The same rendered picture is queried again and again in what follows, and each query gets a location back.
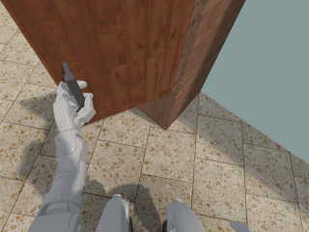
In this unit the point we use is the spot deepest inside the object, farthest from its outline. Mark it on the robot left forearm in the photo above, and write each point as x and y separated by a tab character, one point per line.
65	195

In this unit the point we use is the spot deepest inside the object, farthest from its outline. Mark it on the cupboard door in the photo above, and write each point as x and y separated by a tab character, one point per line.
127	51

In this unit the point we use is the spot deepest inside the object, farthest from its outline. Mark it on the right robot hand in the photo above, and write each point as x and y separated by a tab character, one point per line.
239	227

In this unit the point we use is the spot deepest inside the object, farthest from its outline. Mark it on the robot left upper arm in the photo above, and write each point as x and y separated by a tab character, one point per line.
63	222

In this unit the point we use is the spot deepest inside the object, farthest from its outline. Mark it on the left robot hand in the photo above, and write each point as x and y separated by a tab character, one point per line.
65	106

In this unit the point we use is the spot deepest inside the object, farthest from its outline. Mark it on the right robot thigh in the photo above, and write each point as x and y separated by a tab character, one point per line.
181	218

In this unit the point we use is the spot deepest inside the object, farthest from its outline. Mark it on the right robot shin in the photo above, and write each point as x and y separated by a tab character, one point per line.
174	201

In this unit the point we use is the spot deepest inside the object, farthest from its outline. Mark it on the handle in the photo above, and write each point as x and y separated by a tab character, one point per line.
73	85

